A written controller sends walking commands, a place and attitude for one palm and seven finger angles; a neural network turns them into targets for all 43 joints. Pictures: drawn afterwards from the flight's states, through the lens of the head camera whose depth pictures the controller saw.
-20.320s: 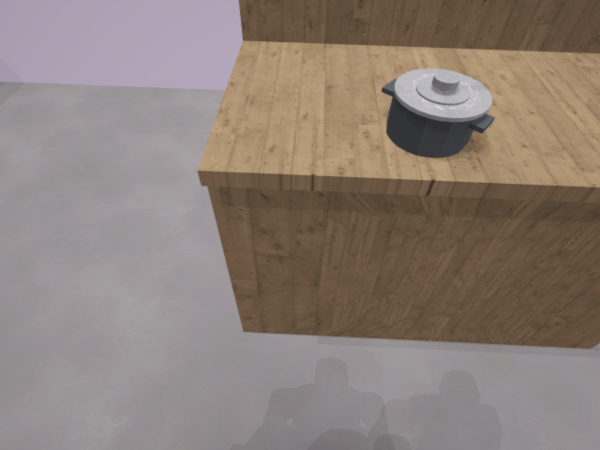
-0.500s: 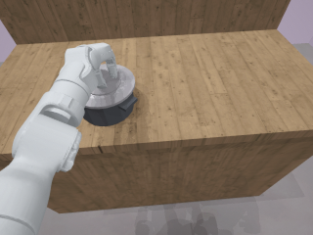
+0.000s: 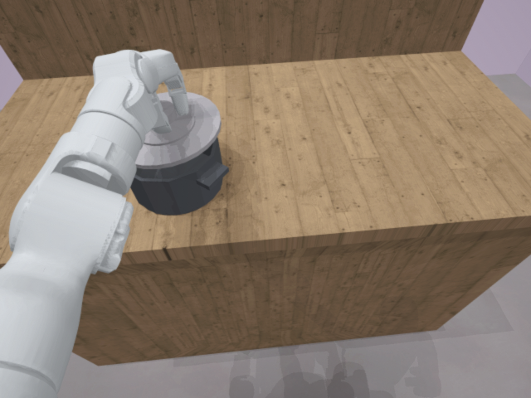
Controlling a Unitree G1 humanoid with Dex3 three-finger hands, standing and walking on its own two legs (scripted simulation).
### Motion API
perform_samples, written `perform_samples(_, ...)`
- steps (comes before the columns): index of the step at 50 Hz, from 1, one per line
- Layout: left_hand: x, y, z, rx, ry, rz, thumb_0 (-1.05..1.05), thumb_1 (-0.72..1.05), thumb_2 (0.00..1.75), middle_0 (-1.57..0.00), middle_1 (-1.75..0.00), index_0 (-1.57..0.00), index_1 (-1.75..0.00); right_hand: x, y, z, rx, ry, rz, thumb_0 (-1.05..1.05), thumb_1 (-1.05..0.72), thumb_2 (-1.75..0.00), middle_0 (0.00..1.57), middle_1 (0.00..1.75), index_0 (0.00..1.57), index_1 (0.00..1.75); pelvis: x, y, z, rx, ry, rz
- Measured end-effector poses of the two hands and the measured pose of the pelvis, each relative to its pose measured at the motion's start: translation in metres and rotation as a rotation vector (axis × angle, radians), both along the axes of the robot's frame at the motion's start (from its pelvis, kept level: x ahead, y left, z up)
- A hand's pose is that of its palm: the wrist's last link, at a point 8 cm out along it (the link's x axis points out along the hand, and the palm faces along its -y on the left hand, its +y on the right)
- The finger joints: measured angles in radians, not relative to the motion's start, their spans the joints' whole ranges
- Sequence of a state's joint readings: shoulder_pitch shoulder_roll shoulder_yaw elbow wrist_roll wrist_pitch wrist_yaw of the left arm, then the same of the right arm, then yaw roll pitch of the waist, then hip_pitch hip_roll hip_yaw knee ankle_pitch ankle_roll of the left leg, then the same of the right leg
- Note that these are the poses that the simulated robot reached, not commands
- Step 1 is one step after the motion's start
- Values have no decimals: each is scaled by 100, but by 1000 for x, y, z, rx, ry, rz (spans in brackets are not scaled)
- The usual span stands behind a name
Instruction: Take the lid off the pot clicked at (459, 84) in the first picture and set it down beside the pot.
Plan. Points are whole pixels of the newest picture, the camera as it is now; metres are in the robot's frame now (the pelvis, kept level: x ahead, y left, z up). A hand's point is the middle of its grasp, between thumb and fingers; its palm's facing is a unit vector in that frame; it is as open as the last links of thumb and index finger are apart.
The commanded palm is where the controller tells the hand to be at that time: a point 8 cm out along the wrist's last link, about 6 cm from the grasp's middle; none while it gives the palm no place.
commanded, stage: lift the lid straight up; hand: left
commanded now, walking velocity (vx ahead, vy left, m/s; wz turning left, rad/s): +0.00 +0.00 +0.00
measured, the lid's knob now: (160, 113) +0.52 +0.13 +0.17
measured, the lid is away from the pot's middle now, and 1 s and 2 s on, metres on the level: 0.01 0.01 0.04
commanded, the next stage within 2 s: move the lid sideways beside the pot in 1.42 s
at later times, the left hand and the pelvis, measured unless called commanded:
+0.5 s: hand (146, 83) +0.49 +0.13 +0.24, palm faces -0.33 -0.13 -0.93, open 6.9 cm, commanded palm +0.49 +0.13 +0.30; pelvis +0.00 +0.00 +0.00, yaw +1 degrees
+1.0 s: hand (138, 51) +0.49 +0.12 +0.28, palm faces -0.27 -0.16 -0.95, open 6.9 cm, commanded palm +0.49 +0.13 +0.34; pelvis +0.00 +0.00 +0.00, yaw +0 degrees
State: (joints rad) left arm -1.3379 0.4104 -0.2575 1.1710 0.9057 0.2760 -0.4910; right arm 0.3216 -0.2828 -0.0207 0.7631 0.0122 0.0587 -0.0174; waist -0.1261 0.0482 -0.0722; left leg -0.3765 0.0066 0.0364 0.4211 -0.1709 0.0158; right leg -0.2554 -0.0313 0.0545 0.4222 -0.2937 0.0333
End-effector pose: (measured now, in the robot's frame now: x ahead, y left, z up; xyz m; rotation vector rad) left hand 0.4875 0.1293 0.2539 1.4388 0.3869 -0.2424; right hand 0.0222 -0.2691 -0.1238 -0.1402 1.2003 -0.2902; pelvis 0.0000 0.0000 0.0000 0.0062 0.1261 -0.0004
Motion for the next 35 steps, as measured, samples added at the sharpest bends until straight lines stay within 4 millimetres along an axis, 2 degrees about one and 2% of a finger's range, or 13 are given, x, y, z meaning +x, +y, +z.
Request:
perform_samples(14, 2, 6, 22, 10, -33, 3, 3, 29, 69, -51, -97, -71, -108, -7, -2, 4, -14, 15, 1, 1, -91, -90, 20, 30, 21, 30, 0, 3, 0, -2, 5, 6)
perform_samples(26, -4, 2, 45, -1, -54, 23, 4, 29, 69, -51, -97, -71, -108, 5, 8, 0, 18, -18, 26, 1, -91, -90, 20, 30, 21, 30, -1, 5, 1, 0, -4, 9)
perform_samples(35, -7, -3, 63, 9, -87, 30, 4, 29, 69, -52, -97, -72, -108, 9, 7, 0, 17, -38, 37, 1, -91, -90, 20, 30, 21, 30, -3, 3, 1, 1, -3, 11)
